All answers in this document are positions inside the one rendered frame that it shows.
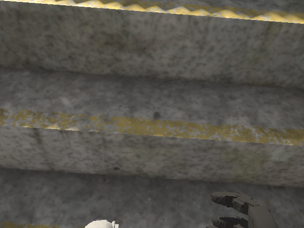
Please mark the robot right hand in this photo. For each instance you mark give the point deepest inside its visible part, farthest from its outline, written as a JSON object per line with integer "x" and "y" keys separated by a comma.
{"x": 258, "y": 216}

